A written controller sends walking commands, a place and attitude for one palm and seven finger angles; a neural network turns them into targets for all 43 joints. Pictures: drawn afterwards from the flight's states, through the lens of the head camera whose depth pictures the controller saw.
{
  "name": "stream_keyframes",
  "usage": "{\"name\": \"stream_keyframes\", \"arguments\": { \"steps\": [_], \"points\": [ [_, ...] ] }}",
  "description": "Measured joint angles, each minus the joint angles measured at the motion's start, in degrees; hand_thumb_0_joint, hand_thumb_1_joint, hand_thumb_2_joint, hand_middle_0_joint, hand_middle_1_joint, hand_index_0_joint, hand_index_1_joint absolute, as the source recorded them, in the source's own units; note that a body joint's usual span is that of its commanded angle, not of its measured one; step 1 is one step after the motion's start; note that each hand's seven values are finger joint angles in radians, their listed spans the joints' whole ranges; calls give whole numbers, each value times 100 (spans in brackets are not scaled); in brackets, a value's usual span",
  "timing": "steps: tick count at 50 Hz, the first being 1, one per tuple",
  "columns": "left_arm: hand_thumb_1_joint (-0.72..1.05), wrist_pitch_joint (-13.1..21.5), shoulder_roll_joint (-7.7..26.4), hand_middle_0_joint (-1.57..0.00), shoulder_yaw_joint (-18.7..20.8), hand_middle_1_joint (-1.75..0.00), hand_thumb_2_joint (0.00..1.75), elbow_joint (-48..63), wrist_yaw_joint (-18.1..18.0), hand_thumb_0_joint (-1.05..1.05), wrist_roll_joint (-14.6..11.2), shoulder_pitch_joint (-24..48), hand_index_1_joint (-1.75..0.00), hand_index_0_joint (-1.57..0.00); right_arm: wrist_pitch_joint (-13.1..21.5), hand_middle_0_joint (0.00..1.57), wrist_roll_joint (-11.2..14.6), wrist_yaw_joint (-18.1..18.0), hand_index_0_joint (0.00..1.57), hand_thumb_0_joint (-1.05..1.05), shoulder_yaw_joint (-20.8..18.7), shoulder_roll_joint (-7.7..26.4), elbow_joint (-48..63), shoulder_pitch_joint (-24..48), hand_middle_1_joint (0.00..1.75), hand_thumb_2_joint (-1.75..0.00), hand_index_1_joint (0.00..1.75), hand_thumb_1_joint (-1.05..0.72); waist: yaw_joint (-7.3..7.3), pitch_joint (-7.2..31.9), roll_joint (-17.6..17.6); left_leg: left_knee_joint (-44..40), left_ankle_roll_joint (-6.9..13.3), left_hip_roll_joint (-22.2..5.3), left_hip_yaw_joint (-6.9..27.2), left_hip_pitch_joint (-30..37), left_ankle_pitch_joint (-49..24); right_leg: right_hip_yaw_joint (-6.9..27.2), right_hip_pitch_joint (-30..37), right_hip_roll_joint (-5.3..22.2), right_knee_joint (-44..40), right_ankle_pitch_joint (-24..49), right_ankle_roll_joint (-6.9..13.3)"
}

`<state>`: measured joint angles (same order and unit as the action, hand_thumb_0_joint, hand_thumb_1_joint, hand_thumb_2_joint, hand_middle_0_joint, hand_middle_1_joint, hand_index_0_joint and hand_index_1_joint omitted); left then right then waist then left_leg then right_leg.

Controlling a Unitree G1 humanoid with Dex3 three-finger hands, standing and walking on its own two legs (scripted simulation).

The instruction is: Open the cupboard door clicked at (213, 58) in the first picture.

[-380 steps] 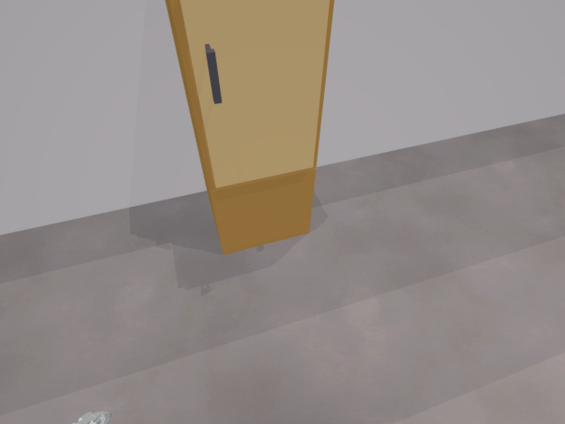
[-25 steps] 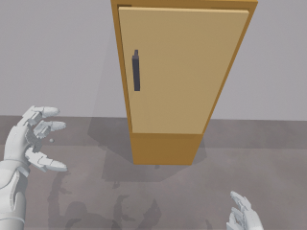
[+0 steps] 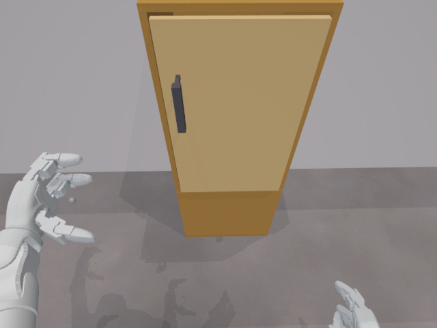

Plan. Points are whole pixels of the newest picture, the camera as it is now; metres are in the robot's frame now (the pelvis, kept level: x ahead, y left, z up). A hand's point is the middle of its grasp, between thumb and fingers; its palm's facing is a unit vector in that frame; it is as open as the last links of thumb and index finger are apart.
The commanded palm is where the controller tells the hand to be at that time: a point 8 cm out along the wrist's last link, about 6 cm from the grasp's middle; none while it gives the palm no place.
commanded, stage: raise the hand with hooked fingers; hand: left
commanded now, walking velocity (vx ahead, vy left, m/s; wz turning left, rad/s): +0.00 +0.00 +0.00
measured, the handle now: (179, 104) +0.58 +0.13 +0.08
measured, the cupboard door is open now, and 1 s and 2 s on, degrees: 0 0 0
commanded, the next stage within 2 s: move the hooked fingers beside the handle in 0.04 s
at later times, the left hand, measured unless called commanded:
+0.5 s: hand (98, 177) +0.35 +0.24 +0.09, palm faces +0.07 -1.00 +0.00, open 14.0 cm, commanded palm +0.31 +0.30 +0.09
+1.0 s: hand (119, 152) +0.41 +0.23 +0.09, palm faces +0.07 -1.00 +0.00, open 14.0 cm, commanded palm +0.39 +0.28 +0.09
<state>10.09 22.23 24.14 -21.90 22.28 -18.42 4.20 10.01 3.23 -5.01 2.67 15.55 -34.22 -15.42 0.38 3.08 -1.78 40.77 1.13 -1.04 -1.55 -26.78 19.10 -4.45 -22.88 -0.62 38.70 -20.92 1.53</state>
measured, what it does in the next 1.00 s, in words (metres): stands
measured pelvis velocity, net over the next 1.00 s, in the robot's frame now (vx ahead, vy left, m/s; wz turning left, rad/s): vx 0.00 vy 0.01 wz -0.02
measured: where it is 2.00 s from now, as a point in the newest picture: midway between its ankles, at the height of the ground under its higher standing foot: outside the picture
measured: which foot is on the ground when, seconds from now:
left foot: down 0.00-1.00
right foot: down 0.00-1.00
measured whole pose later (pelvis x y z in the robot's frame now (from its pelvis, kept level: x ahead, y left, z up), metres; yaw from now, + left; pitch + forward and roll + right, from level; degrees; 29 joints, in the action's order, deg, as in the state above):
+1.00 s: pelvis +0.00 +0.01 -0.01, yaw -1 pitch +9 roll -1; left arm 15.4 22.5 20.1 -46.9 14.7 -11.8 30.7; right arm 3.2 2.7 -3.3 1.9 15.5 -36.4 -18.9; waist -3.2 4.0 -0.9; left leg 44.1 1.7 -1.2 -2.4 -33.5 20.0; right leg -3.5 -29.9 -0.6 42.0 -21.5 1.0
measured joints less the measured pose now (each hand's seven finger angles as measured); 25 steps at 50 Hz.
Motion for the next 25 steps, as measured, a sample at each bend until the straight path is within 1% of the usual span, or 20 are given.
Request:
{"name": "stream_keyframes", "arguments": {
  "steps": [9,14,19,25],
  "points": [
    [-49,-43,19,-30,-7,-120,30,-175,67,-1,-65,89,-120,-30,-36,21,22,-9,20,1,23,-1,40,74,30,-90,30,-90,33,36,-22,5,-41,-21,13,-11,-12,-10,-32,-20,51,-19,37],
    [-50,-27,22,-30,-86,-120,30,-546,0,-1,45,513,-120,-30,-60,21,32,-54,20,1,24,33,-16,113,30,-90,30,-90,42,-18,-7,82,-55,-18,70,-107,-14,-66,-102,-18,118,-35,52],
    [-50,67,50,-30,-170,-120,30,-874,-71,-1,166,968,-120,-30,-102,21,27,-53,20,1,13,32,-79,116,30,-90,30,-90,-17,-51,23,121,-58,-30,67,-185,-12,-62,-183,-29,151,-28,60],
    [-50,93,19,-30,-232,-120,30,-1054,-180,-1,212,1190,-120,-30,-215,21,25,12,20,1,-10,17,-56,-27,30,-90,30,-90,-118,19,36,88,-37,-34,-22,-212,-2,28,-260,-28,156,-23,38]
  ]
}}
